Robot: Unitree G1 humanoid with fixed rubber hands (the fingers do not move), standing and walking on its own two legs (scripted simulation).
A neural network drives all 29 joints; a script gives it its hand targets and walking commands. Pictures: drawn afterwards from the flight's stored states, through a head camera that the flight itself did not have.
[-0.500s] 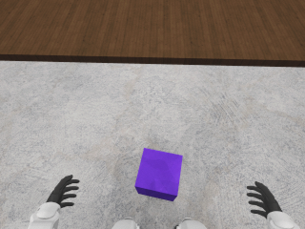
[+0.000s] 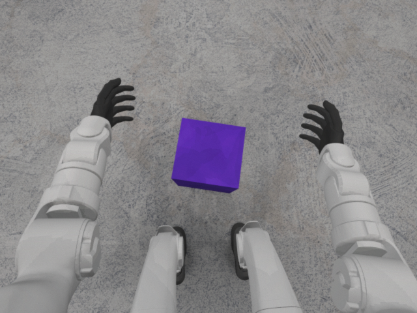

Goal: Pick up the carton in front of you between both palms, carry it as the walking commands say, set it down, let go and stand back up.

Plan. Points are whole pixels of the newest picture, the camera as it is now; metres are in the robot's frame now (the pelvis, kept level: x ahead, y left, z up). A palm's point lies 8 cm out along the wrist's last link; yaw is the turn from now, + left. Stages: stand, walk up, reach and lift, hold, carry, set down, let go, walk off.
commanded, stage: reach and lift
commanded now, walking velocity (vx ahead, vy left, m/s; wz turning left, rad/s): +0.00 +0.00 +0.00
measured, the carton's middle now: (208, 159) +0.47 -0.02 -0.53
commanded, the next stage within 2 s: none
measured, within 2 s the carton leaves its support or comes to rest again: leaves its support in 1.86 s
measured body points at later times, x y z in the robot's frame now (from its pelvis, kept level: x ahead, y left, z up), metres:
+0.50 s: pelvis +0.01 +0.00 -0.10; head +0.33 +0.02 +0.22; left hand +0.52 +0.17 -0.26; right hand +0.46 -0.22 -0.25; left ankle +0.09 +0.12 -0.62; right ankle +0.09 -0.14 -0.62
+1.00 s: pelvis -0.04 +0.00 -0.27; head +0.32 +0.00 +0.00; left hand +0.52 +0.16 -0.46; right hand +0.45 -0.21 -0.45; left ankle +0.09 +0.12 -0.62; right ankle +0.09 -0.14 -0.62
